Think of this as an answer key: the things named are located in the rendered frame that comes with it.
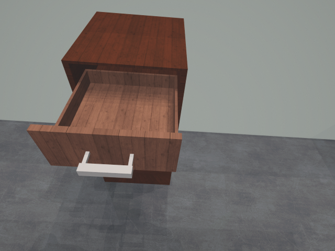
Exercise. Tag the handle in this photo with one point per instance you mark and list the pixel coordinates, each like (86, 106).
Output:
(105, 170)

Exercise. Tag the drawer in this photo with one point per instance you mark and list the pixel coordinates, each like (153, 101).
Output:
(113, 114)

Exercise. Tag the cabinet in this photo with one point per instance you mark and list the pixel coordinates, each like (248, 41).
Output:
(131, 43)

